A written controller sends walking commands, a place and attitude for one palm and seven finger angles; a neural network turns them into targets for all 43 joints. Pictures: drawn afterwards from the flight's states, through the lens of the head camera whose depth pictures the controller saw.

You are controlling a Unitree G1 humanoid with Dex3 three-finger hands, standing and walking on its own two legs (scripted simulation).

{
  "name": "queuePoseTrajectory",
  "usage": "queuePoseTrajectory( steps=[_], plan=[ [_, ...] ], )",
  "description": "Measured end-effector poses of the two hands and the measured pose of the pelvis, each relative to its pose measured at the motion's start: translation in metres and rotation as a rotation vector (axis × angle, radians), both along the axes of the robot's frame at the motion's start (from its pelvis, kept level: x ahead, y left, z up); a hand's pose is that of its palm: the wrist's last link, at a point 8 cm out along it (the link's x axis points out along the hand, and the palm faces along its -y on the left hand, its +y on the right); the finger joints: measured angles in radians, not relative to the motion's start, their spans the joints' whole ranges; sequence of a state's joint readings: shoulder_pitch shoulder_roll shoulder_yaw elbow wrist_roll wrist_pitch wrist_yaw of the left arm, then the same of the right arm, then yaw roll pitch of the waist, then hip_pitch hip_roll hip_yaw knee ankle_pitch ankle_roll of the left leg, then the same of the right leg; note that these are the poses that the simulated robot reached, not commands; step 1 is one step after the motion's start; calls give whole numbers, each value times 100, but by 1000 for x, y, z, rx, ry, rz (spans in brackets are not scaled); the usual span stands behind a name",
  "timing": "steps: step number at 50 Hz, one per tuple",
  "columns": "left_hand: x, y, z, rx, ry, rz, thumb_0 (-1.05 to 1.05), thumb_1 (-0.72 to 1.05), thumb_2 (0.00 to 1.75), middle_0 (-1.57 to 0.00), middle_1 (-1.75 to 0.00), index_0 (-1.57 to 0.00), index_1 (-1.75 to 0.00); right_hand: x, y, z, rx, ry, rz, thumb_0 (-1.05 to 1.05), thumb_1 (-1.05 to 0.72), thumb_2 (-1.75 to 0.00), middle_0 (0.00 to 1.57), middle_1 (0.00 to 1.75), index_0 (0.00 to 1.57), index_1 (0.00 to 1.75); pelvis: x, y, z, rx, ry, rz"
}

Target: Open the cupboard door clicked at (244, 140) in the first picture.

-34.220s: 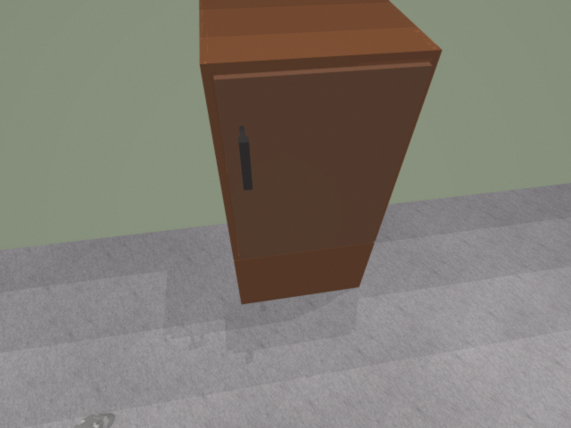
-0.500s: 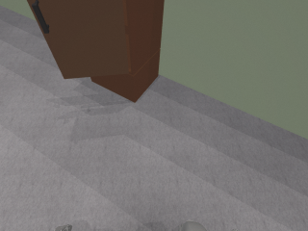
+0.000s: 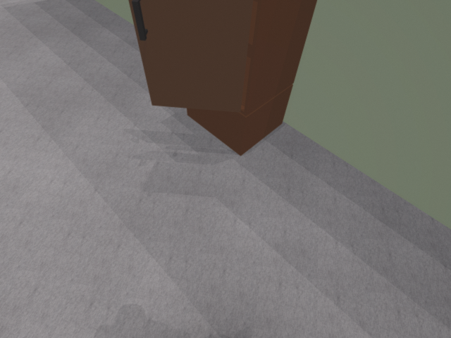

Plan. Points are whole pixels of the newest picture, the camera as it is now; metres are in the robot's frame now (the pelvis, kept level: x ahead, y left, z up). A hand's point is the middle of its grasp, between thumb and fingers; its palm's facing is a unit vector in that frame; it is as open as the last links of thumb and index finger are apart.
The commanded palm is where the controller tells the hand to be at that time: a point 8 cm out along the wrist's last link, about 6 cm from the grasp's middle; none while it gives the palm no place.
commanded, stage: take the last steps up to it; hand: left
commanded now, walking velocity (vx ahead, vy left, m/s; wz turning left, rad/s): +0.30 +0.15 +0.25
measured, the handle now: (141, 18) +1.08 +0.38 +0.00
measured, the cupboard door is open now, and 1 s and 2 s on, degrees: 41 41 41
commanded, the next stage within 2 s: come to a stop and stand still in 1.48 s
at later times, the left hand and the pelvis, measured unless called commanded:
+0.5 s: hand out of the picture +0.07 +0.17 -0.14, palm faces +0.17 -0.96 -0.20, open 7.4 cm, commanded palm none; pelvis +0.09 +0.00 +0.02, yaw +7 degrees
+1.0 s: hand (111, 246) +0.30 +0.28 -0.15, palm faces +0.15 -0.97 -0.22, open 7.4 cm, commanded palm none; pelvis +0.25 +0.09 +0.01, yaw +5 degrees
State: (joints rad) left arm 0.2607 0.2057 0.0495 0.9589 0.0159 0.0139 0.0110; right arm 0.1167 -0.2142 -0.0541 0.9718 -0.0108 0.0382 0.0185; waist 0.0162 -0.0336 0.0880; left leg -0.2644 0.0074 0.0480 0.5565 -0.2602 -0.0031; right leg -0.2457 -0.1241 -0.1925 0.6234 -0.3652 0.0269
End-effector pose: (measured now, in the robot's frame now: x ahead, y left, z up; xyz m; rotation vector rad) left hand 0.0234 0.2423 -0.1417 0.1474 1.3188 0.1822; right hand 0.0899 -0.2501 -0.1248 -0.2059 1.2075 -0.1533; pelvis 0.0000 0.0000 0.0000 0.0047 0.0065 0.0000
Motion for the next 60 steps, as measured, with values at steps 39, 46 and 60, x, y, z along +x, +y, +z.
queuePoseTrajectory(
  steps=[39, 46, 60],
  plan=[
    [42, 30, -9, -91, 263, 238, 1, 90, 90, -20, -30, -20, -30, 215, 109, -10, 46, -61, 189, 0, -91, -90, 20, 30, 20, 30, 178, 72, -7, 14, -4, 136],
    [182, 77, 12, -16, 22, 133, 1, 91, 90, -20, -30, -20, -29, 211, 110, -5, 41, -5, 89, -2, -95, -90, 21, 30, 20, 30, 220, 85, 9, 28, -3, 103],
    [332, 78, 30, 32, -141, 84, -1, 93, 90, -20, -30, -20, -30, 259, 103, -15, 88, 179, 24, 0, -91, -90, 20, 30, 20, 30, 327, 84, 13, 19, -8, 97]
  ],
)
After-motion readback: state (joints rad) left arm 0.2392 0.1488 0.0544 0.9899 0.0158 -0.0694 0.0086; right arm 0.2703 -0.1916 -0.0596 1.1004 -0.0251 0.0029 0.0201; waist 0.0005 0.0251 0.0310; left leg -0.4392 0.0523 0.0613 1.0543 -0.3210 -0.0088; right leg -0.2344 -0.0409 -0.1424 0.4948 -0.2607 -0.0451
